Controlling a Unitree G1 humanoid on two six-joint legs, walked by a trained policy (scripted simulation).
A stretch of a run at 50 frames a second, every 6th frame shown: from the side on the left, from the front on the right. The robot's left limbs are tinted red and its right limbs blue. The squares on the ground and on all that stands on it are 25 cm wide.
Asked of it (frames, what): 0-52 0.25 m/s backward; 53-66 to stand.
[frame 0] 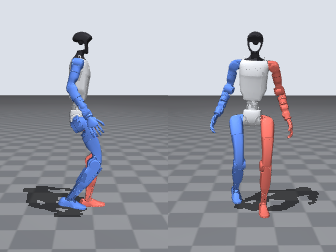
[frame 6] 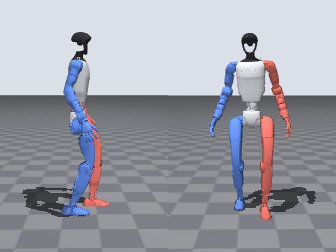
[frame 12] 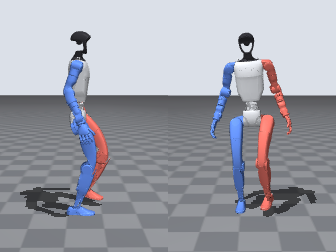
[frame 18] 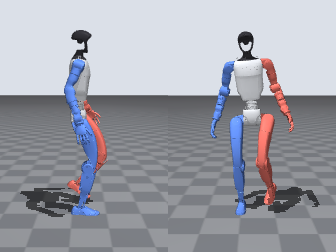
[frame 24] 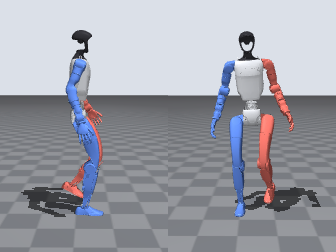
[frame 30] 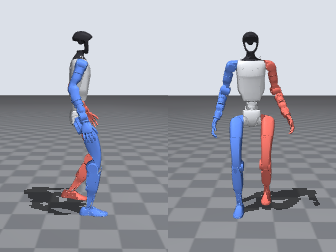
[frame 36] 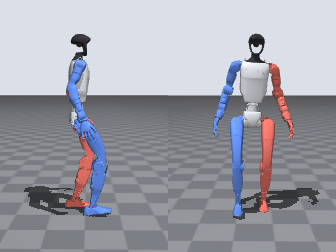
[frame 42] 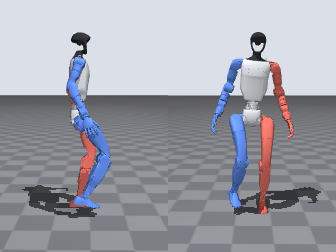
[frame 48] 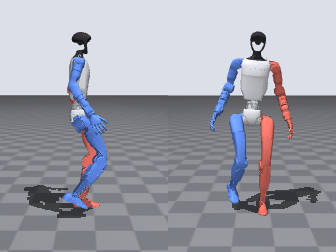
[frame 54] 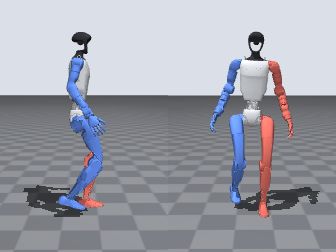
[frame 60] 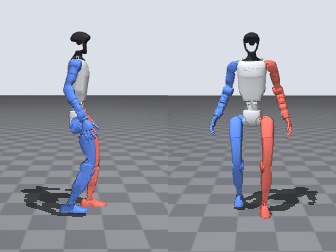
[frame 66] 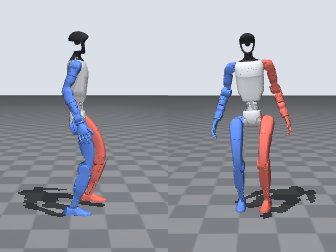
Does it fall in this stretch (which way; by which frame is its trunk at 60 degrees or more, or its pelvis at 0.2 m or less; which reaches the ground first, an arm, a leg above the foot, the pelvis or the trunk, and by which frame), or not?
no
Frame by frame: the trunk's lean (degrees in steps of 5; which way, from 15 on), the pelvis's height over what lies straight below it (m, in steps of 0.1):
0: 5, 0.8
6: 5, 0.8
12: 5, 0.8
18: 5, 0.8
24: 5, 0.8
30: 5, 0.8
36: 5, 0.8
42: 5, 0.8
48: 5, 0.8
54: 5, 0.8
60: 5, 0.8
66: 5, 0.8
